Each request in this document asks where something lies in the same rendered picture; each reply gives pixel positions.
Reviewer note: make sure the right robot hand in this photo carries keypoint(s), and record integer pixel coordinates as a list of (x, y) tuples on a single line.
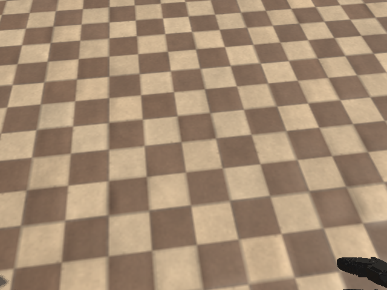
[(374, 269)]

